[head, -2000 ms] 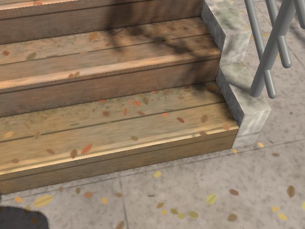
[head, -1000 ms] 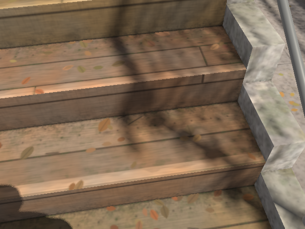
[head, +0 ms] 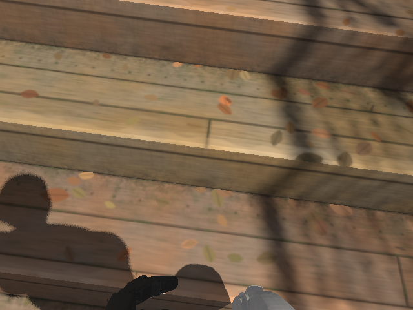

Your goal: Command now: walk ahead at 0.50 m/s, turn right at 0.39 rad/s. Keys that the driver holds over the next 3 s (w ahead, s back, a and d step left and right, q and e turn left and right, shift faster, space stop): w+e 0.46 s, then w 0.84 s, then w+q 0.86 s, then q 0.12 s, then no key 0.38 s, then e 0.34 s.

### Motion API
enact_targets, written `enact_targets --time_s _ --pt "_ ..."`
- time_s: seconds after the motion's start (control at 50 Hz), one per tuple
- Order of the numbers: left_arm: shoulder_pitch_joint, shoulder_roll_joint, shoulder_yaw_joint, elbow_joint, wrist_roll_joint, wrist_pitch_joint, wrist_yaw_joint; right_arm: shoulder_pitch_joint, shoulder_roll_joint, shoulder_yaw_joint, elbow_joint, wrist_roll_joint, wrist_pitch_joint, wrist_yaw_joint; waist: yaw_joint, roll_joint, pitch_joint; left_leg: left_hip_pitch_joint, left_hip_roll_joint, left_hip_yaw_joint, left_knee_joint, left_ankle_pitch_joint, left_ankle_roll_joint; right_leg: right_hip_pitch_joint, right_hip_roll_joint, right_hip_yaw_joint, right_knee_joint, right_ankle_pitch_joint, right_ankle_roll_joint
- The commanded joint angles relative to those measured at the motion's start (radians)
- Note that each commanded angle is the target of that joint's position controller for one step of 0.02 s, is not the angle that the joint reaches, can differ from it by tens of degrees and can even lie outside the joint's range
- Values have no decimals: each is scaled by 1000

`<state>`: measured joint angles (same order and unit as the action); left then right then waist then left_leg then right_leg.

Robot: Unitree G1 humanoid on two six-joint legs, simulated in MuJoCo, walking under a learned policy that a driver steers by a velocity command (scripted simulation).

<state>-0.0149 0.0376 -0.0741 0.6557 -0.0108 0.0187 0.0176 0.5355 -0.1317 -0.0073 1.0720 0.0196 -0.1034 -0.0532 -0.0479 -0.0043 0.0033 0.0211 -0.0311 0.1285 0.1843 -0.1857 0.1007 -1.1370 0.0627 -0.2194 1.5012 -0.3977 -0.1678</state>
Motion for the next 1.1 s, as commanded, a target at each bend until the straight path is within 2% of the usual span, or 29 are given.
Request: enact_targets --time_s 0.02,0.04,0.08,0.1,0.16,0.24,0.32,0.38,0.42,0.44,0.48,0.5,0.52,0.54,0.58,0.6,0.62,0.66,0.74,0.82,0.9,0.94,0.96,1.0,1.02,1.04,1.06,1.08,1.1 --pt "235 161 56 26 -15 20 -1 -8 -262 -45 -109 21 -37 -36 191 219 -299 36 315 -16 369 1959 -4 617 102 -69 -309 -152 -37" --pt "343 211 79 65 7 5 -16 -65 -293 -59 -151 31 -38 -14 244 198 -326 -7 297 -2 620 1834 -13 768 105 39 -515 -99 -67" --pt "345 325 146 121 26 10 2 -252 -234 -71 -302 -48 -39 49 240 -166 -333 -674 -106 -109 1576 97 -116 987 -216 1107 -1094 -240 -352" --pt "274 288 149 129 19 -2 14 -245 -132 -50 -373 -87 -35 72 137 -9 -219 -838 -21 -262 1746 110 -66 910 -236 1127 -1153 -396 -295" --pt "302 158 124 240 55 -64 12 -306 33 15 -471 -88 -20 54 14 114 49 -1093 11 -235 1987 52 0 696 -175 833 -1139 -110 -157" --pt "320 155 109 291 23 -121 -26 -317 40 45 -481 -78 41 28 -42 110 147 -1181 99 -178 1777 28 -7 587 -73 502 -1113 101 -42" --pt "513 269 132 312 37 -154 -18 -623 79 64 -629 -86 35 14 96 -102 95 -1517 96 -72 2020 -218 -23 882 -157 656 -1180 426 -84" --pt "634 260 141 347 23 -133 18 -835 71 83 -745 -92 18 37 163 -75 70 -1502 120 -98 1690 -315 -3 1017 -143 661 -1276 375 -93" --pt "625 260 153 304 2 -115 39 -862 76 91 -774 -77 41 61 167 -37 -10 -1072 115 -22 1302 -255 0 953 -189 605 -1468 671 -112" --pt "480 251 151 243 10 -111 43 -667 111 88 -696 -60 44 64 39 -62 -136 -674 45 25 1147 -285 30 843 -147 427 -1353 1210 -77" --pt "405 414 201 169 -19 -149 11 -302 -59 3 -605 -9 50 30 -157 -159 -429 -240 -3 -14 980 -165 38 937 -190 487 -967 1893 -31" --pt "325 428 217 148 -33 -185 -19 -160 -174 -44 -546 -36 45 23 -234 -84 -502 -101 45 -139 805 -201 63 923 -160 476 -705 1734 3" --pt "326 313 200 118 -62 -206 -60 -50 -270 -82 -470 -80 37 16 -225 235 -552 117 312 -645 528 -138 229 618 46 429 -243 890 80" --pt "341 268 190 75 21 -208 -72 -135 -280 -99 -457 -52 62 3 -133 335 -566 27 404 -1034 264 -17 271 523 119 417 160 268 103" --pt "296 129 154 13 68 -173 -78 -320 -95 -68 -381 -22 61 21 -1 47 -206 -245 362 -856 304 -512 205 277 11 366 388 352 71" --pt "269 84 130 -20 80 -159 -66 -301 -25 -50 -319 -41 41 23 33 -38 -84 -365 343 -719 301 -512 160 201 -8 383 413 334 44" --pt "247 34 106 -53 74 -138 -53 -264 42 -30 -250 -57 24 29 64 1 -28 -434 328 -641 271 -414 135 141 1 390 543 281 29" --pt "249 -34 72 -95 51 -93 -25 -223 26 -39 -158 -67 -11 55 131 37 25 -444 312 -472 194 -247 81 27 -20 420 660 215 8" --pt "146 105 98 -121 32 -56 -3 -321 -65 -42 -160 -53 -51 63 167 -25 85 -602 263 -165 67 9 64 120 -24 357 348 291 62" --pt "-115 31 79 -219 53 -55 27 -61 -164 -70 -61 -50 -93 55 51 71 81 -128 333 -215 -47 -63 111 -359 -70 296 702 -28 26" --pt "-390 9 32 -371 39 -61 -7 90 -103 -57 -8 -57 -34 16 -38 69 72 44 291 -136 -205 -105 55 -381 -203 168 324 -172 29" --pt "-302 -17 12 -342 27 -43 -52 3 -115 -56 -65 -13 -9 5 -16 54 -34 -184 236 -35 -345 176 99 253 -192 50 -158 0 -1" --pt "-197 37 43 -275 26 -45 -52 -20 -169 -59 -106 -8 -15 18 4 39 -117 -188 239 -14 -205 750 114 498 -91 -43 -234 -45 1" --pt "248 126 103 -142 16 -27 -21 -45 -366 -111 -133 15 -56 48 198 216 -410 -7 306 -17 259 1525 75 853 23 3 -378 -22 -10" --pt "323 200 127 -124 41 -36 -8 -51 -363 -120 -162 37 -78 78 239 250 -497 -121 253 -75 517 1363 33 1028 -20 210 -485 15 -30" --pt "390 312 166 -83 78 -48 3 -65 -246 -110 -239 52 -89 122 227 -128 -547 -501 67 -154 965 629 -41 1230 -325 792 -838 -20 -120" --pt "364 379 200 -99 56 -36 7 -77 -210 -120 -257 1 -88 129 232 -196 -633 -555 -75 -311 1506 60 -63 1158 -425 1150 -1155 -66 -91" --pt "198 348 187 -85 48 -52 -21 -91 -56 -99 -307 -28 -67 105 126 -165 -523 -700 -51 -437 1774 128 -67 1032 -441 1071 -1155 -247 -83" --pt "129 278 180 -39 34 -64 -33 -150 -26 -87 -365 -40 -51 81 55 -56 -369 -781 10 -321 1808 225 -57 892 -422 961 -1101 -395 -44"
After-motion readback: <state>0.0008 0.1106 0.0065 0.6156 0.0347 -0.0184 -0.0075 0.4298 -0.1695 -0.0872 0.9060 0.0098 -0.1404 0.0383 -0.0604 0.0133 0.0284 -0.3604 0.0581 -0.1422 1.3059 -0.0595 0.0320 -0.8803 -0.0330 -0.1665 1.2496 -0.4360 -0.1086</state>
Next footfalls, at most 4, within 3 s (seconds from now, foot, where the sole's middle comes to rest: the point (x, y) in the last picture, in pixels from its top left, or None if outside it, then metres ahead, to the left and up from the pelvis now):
0.04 right None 0.17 -0.03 -0.62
0.50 left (160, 229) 0.55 0.09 -0.45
1.00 right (309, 121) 0.78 -0.29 -0.28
1.58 left None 1.07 -0.22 -0.10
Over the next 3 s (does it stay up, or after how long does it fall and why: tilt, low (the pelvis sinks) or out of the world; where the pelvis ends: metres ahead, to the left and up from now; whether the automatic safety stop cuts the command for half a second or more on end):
stays up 1.57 -0.17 0.99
